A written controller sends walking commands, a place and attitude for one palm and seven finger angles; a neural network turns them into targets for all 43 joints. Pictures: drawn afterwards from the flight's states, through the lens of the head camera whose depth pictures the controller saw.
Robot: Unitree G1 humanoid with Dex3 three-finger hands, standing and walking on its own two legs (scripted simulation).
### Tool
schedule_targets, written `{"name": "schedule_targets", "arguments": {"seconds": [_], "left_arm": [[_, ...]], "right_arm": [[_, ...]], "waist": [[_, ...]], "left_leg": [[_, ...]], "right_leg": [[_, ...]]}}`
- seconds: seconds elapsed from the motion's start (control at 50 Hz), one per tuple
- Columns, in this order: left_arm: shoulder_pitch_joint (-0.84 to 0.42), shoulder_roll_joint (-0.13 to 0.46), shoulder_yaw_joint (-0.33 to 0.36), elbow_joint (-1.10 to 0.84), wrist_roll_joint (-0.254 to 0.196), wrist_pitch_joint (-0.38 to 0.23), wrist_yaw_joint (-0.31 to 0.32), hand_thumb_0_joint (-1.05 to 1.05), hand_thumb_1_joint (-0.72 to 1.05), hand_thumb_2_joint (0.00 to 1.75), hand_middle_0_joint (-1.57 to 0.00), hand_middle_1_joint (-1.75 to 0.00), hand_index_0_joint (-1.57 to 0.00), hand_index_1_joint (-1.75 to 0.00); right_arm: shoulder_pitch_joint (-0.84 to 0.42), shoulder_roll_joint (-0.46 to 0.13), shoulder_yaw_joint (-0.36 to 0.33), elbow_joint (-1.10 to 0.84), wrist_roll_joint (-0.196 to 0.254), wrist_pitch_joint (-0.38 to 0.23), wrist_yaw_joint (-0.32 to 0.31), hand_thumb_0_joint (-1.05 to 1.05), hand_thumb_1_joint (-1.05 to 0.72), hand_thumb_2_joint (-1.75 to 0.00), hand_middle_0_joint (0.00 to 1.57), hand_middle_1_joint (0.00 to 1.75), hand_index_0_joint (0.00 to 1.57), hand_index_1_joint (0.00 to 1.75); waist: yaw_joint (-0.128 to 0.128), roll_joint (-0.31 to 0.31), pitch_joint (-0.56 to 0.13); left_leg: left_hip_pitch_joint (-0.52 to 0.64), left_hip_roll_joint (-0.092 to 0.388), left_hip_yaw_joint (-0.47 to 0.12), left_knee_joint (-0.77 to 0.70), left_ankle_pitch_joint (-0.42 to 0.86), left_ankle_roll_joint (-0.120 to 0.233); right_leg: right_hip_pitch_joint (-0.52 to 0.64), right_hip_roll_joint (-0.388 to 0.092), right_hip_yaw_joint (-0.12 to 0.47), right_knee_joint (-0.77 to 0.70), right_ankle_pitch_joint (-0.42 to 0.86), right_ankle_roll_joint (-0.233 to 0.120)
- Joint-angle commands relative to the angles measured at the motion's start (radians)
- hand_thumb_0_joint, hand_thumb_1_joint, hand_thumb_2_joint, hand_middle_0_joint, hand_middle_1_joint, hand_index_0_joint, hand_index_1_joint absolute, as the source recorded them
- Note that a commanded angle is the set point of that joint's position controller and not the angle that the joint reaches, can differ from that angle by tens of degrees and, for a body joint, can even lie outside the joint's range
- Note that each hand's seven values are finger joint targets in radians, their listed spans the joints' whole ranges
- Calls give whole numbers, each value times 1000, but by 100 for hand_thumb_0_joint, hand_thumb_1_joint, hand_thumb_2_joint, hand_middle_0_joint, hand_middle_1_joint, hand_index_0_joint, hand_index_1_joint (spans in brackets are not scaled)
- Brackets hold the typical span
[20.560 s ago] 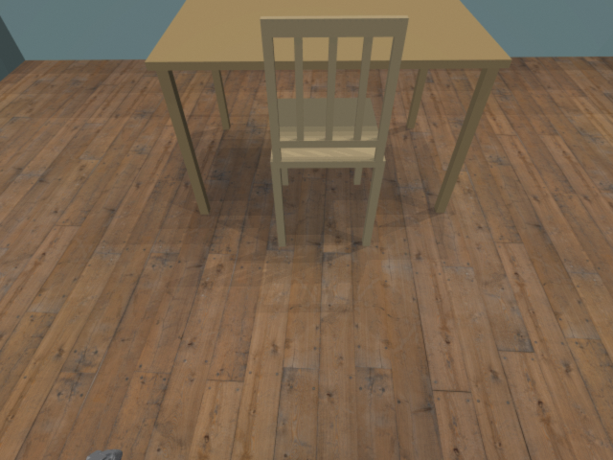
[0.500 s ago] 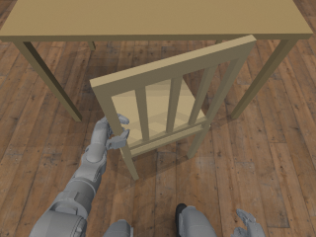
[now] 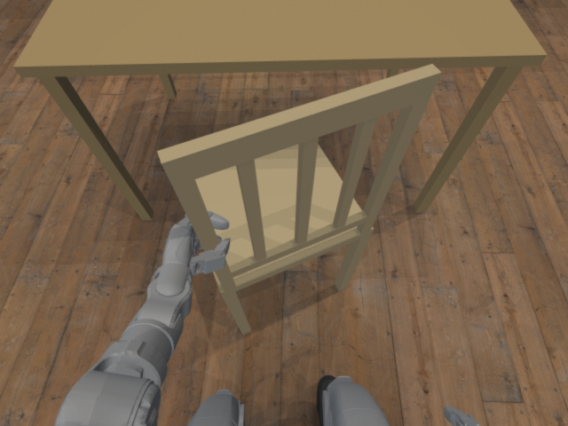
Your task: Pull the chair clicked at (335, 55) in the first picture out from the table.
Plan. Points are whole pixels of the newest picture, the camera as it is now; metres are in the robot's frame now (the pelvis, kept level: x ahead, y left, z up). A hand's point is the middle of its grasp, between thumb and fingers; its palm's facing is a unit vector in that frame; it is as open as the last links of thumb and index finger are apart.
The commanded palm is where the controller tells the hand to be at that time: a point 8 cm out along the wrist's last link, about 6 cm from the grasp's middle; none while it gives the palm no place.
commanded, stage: step backward, pulling the chair out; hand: left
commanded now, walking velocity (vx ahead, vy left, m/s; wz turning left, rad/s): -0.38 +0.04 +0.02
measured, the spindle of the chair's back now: (303, 199) +0.46 -0.04 -0.05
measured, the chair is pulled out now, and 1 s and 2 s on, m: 0.20 0.22 0.31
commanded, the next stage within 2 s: none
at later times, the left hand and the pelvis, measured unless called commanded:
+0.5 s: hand (214, 264) +0.35 +0.11 -0.06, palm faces -0.05 -0.98 -0.21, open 5.7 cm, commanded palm +0.35 +0.16 -0.05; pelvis -0.01 +0.01 +0.00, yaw -1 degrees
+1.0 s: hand (213, 265) +0.35 +0.11 -0.06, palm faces -0.06 -0.98 -0.21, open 5.8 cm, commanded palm +0.35 +0.16 -0.05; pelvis -0.01 -0.01 +0.00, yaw -1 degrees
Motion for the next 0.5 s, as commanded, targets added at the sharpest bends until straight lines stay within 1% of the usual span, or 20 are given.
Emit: {"name": "schedule_targets", "arguments": {"seconds": [0.0, 0.04, 0.06, 0.08, 0.1, 0.12, 0.14, 0.16, 0.18, 0.22, 0.24, 0.28, 0.3, 0.32, 0.36, 0.38, 0.4, 0.44, 0.46, 0.48], "left_arm": [[-278, 180, 23, -190, 14, -59, 12, 0, 90, 90, -50, -145, -50, -145], [-259, 161, 8, -208, 6, -57, 11, 0, 90, 90, -50, -145, -50, -145], [-262, 143, -8, -220, 3, -59, 9, 0, 90, 90, -50, -145, -50, -145], [-277, 138, -17, -236, 3, -60, 7, 0, 90, 90, -50, -145, -50, -145], [-289, 128, -21, -245, 7, -63, 8, 0, 90, 90, -50, -145, -50, -145], [-280, 147, -5, -238, 7, -62, 12, 0, 90, 90, -50, -145, -50, -145], [-282, 136, -11, -238, 8, -63, 11, 0, 90, 90, -50, -145, -50, -145], [-291, 136, -10, -239, 10, -65, 9, 0, 90, 90, -50, -145, -50, -145], [-304, 139, -10, -245, 15, -69, 8, 0, 90, 90, -50, -145, -50, -145], [-301, 163, 3, -231, 19, -66, 6, 0, 90, 90, -50, -145, -50, -145], [-303, 164, 1, -237, 18, -66, 7, 0, 90, 90, -50, -145, -50, -145], [-285, 185, 13, -212, 15, -69, 13, 0, 90, 90, -50, -145, -50, -145], [-278, 198, 21, -187, 18, -65, 16, 0, 90, 90, -50, -145, -50, -145], [-261, 220, 40, -164, 17, -60, 19, 0, 90, 90, -50, -145, -50, -145], [-278, 204, 36, -151, 22, -57, 16, 0, 90, 90, -50, -145, -50, -145], [-288, 200, 37, -156, 22, -58, 16, 0, 90, 90, -50, -145, -50, -145], [-297, 198, 37, -167, 20, -61, 16, 0, 90, 90, -50, -145, -50, -145], [-282, 165, 14, -175, 13, -65, 15, 0, 90, 90, -50, -145, -50, -145], [-289, 144, -3, -183, 7, -65, 13, 0, 90, 90, -50, -145, -50, -145], [-301, 126, -19, -201, 5, -65, 11, 0, 90, 90, -50, -145, -50, -145]], "right_arm": [[47, -124, -25, -93, -4, -38, -18, 0, -90, -90, 20, 30, 20, 30], [27, -149, -29, -116, -4, -32, -25, 0, -90, -90, 20, 30, 20, 30], [20, -147, -29, -134, -3, -29, -24, 0, -90, -90, 20, 30, 20, 30], [15, -146, -28, -148, 0, -27, -22, 0, -90, -90, 20, 30, 20, 30], [16, -142, -24, -153, -1, -29, -24, 0, -90, -90, 20, 30, 20, 30], [23, -149, -28, -146, 0, -28, -28, 0, -90, -90, 20, 30, 20, 30], [32, -142, -29, -142, -2, -28, -27, 0, -90, -90, 20, 30, 20, 30], [34, -138, -30, -142, -3, -27, -27, 0, -90, -90, 20, 30, 20, 30], [34, -134, -32, -138, -5, -29, -27, 0, -90, -90, 20, 30, 20, 30], [24, -135, -32, -136, -7, -29, -25, 0, -90, -90, 20, 30, 20, 30], [25, -130, -32, -136, -4, -28, -23, 0, -90, -90, 20, 30, 20, 30], [54, -119, -33, -121, 3, -36, -22, 0, -90, -90, 20, 30, 20, 30], [69, -116, -34, -104, 3, -40, -20, 0, -90, -90, 20, 30, 20, 30], [84, -125, -36, -88, 0, -44, -20, 0, -90, -90, 20, 30, 20, 30], [70, -114, -20, -76, -5, -51, -17, 0, -90, -90, 20, 30, 20, 30], [63, -115, -16, -75, -6, -54, -19, 0, -90, -90, 20, 30, 20, 30], [52, -122, -16, -80, -7, -56, -21, 0, -90, -90, 20, 30, 20, 30], [26, -147, -20, -106, -7, -54, -26, 0, -90, -90, 20, 30, 20, 30], [17, -146, -21, -121, -5, -51, -24, 0, -90, -90, 20, 30, 20, 30], [19, -144, -22, -132, 2, -48, -21, 0, -90, -90, 20, 30, 20, 30]], "waist": [[33, -123, -478], [42, 8, -439], [46, 40, -421], [48, 64, -407], [47, 89, -404], [46, 101, -401], [44, 112, -423], [42, 90, -434], [39, 102, -448], [44, 105, -413], [47, 73, -397], [44, -108, -408], [41, -179, -421], [40, -206, -436], [35, -202, -453], [31, -186, -457], [32, -137, -453], [43, 62, -414], [51, 97, -391], [54, 94, -390]], "left_leg": [[141, 14, 1, -75, -12, 27], [122, 86, -69, -205, 79, 63], [73, 125, -83, -239, 48, 79], [17, 141, -81, -256, -11, 88], [-12, 147, -83, -266, -11, 91], [-14, 158, -86, -261, 42, 96], [1, 168, -91, -249, 125, 98], [11, 174, -85, -225, 194, 97], [24, 169, -70, -200, 236, 88], [-30, 152, -56, -188, 108, 73], [-53, 131, -40, -160, 10, 67], [12, 34, 9, -33, -139, 39], [82, -7, 34, 44, -138, 28], [132, -25, 32, 84, -109, 21], [156, -17, 16, 56, -81, 24], [165, -4, 6, -9, -52, 29], [157, 19, -18, -87, -21, 40], [95, 123, -116, -225, 47, 79], [14, 178, -144, -268, 41, 103], [-37, 197, -142, -280, 3, 113]], "right_leg": [[249, -208, 149, -220, -34, -55], [208, -105, 92, -158, -134, -6], [225, -74, 81, -113, -193, 5], [240, -60, 79, -75, -238, 5], [252, -50, 70, -32, -215, 4], [255, -39, 63, 1, -160, 5], [276, -33, 57, 33, -85, 3], [291, -36, 59, 41, -24, 3], [298, -47, 66, 35, 21, -3], [278, -75, 96, 20, -71, -21], [252, -92, 123, -11, -143, -31], [157, -173, 229, -193, -270, -64], [117, -224, 265, -290, -335, -79], [108, -248, 268, -327, -332, -95], [150, -240, 209, -287, -192, -82], [164, -222, 176, -255, -151, -67], [172, -189, 143, -219, -140, -45], [170, -79, 74, -94, -175, -2], [221, -49, 64, -13, -191, 3], [254, -36, 62, 27, -214, 0]]}}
